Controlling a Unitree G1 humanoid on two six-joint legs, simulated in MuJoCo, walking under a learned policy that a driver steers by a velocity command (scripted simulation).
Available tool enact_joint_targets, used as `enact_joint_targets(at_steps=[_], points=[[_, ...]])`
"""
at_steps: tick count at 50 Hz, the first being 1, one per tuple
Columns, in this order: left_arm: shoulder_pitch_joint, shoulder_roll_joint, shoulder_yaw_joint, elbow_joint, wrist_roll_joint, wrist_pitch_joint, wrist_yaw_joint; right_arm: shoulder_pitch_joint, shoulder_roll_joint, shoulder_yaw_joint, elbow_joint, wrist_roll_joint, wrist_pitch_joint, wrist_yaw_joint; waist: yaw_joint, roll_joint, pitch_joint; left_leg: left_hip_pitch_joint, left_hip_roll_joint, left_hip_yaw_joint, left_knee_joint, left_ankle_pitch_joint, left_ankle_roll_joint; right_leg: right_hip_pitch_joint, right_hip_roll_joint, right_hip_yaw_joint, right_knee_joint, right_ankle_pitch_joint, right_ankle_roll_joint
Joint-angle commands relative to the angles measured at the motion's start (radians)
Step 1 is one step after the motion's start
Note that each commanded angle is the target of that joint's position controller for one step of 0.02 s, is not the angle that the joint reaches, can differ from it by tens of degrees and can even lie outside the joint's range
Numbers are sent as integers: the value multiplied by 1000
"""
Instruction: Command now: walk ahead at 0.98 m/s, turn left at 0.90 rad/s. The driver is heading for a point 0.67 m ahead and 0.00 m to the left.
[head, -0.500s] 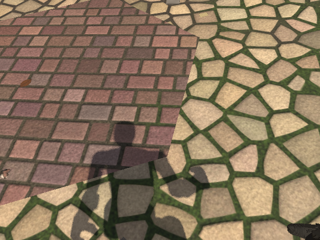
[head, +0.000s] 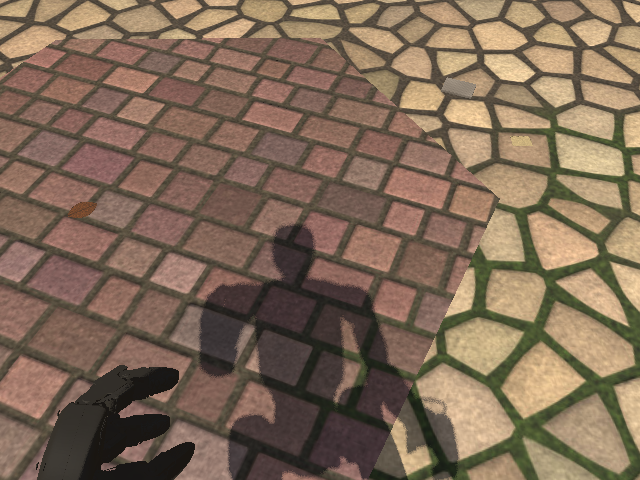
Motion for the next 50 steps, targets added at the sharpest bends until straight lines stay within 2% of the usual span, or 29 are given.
enact_joint_targets(at_steps=[1,3,4,5,6,7,8,9,11,13,18,21,24,26,27,28,29,30,31,32,34,37,38,40,43,47,48,49,50], points=[[-3,145,70,-55,-36,-11,9,-36,-164,-50,-60,3,5,-12,76,127,13,-261,156,-195,-34,118,96,384,62,-62,-80,-50,3],[329,208,117,-2,-44,-10,17,-78,-138,-35,-81,-40,18,8,270,132,-212,-276,121,-128,383,393,18,731,11,-71,17,-216,-61],[538,278,130,32,-27,3,27,-40,-6,7,-114,-77,12,14,297,-81,-389,-462,70,-39,771,34,-1,1038,-183,180,27,-473,-110],[507,350,139,66,14,5,-3,108,35,34,-176,24,-6,20,164,-602,-498,-785,48,48,1073,-152,-20,1179,-415,858,-276,-955,-279],[415,222,121,23,12,14,-1,24,-69,21,-138,40,6,7,205,-371,-328,-874,139,79,1150,-34,-30,1060,-358,799,-330,-1082,-250],[379,161,107,32,8,24,8,-99,-132,5,-150,14,14,10,233,-210,-191,-900,164,126,1142,34,-30,941,-317,566,-301,-875,-215],[367,152,103,51,19,31,9,-184,-132,2,-161,-15,22,12,231,-15,-106,-854,207,144,1098,62,-28,809,-269,380,-281,-622,-194],[369,139,101,76,28,33,8,-245,-123,-1,-181,-38,20,21,224,-8,-33,-803,244,132,1010,81,-24,688,-226,225,-268,-389,-187],[300,91,89,109,18,26,8,-220,-93,-3,-200,-2,44,32,150,-100,-5,-771,287,137,971,97,-23,604,-200,128,-326,-380,-193],[289,72,86,137,-4,21,4,-243,-61,7,-217,-1,68,39,133,-71,39,-822,307,149,958,104,-27,579,-205,16,-355,-282,-202],[344,135,97,194,14,10,4,-366,-40,28,-249,-26,44,55,140,38,133,-794,259,176,638,352,-23,513,-173,-194,-470,-145,-210],[439,190,102,251,-15,23,0,-509,-42,35,-287,-30,9,82,159,67,191,-721,208,261,358,399,11,587,-198,-222,-546,-23,-233],[458,257,103,287,-25,41,3,-519,-97,10,-301,-36,-12,91,99,-30,109,-533,126,338,242,318,34,717,-221,-236,-415,578,-237],[437,285,99,314,-10,59,12,-215,-199,-43,-239,-27,1,63,-94,-140,-91,-130,83,332,200,274,68,675,-204,-245,-65,854,-207],[401,267,89,297,-3,57,18,4,-249,-66,-174,-36,15,39,-204,-125,-200,216,159,254,229,317,72,440,-140,-244,242,667,-160],[582,43,39,257,4,44,6,23,-358,-73,-147,-81,7,30,-13,225,-398,574,475,-245,194,203,184,88,56,-185,690,-440,-101],[555,103,43,281,-30,16,5,68,-274,-54,-145,-91,-1,35,-60,236,-582,543,537,-527,9,248,237,63,113,0,852,-621,-96],[413,152,68,235,-67,13,11,-12,-210,-33,-131,-90,-9,42,-40,180,-369,397,506,-364,-14,456,214,-29,77,-14,888,-597,-84],[351,132,60,210,-57,14,18,-85,-177,-25,-116,-75,-16,46,7,109,-212,219,474,-192,-9,668,202,-44,29,-55,828,-555,-78],[326,119,61,216,-30,21,22,-151,-141,-18,-107,-72,-23,47,52,54,-134,73,433,-75,-13,774,184,-21,-5,-79,769,-516,-70],[387,87,62,232,-19,54,15,-201,-101,-9,-91,-87,-38,51,130,98,-115,-121,427,21,-89,896,207,115,-38,-80,720,-484,-61],[326,41,49,213,-6,79,9,-251,-113,-11,-47,-58,-51,39,167,68,-41,-248,408,139,-174,918,186,137,-49,-101,474,-444,-44],[278,25,42,201,9,83,8,-251,-120,-11,-33,-66,-49,28,158,43,-52,-252,369,190,-192,953,170,153,-42,-122,411,-339,-48],[249,24,29,199,10,70,-18,-278,-146,-17,-32,-57,-44,15,145,108,-52,-282,319,284,-183,923,151,245,-15,-160,169,-107,-43],[142,85,47,174,11,59,-42,-204,-183,-24,12,-40,-29,6,110,86,-69,-187,322,265,-161,702,94,280,25,-145,2,88,-70],[238,147,80,217,32,62,-38,-198,-176,-21,54,-45,1,1,178,59,-92,-160,297,267,68,618,22,437,59,-157,-70,80,-121],[256,207,97,216,35,62,-29,-146,-156,-14,59,-61,7,1,170,-42,-118,-189,215,318,237,480,-31,519,-5,-112,-79,489,-138],[243,240,92,194,58,69,-20,9,-83,13,75,-76,9,6,105,-252,-238,-370,115,313,542,-58,-97,752,-223,127,-36,849,-300],[246,143,62,196,51,75,-25,70,-68,23,109,-50,26,12,104,-251,-359,-421,110,200,690,-305,-124,787,-298,278,-81,741,-388]])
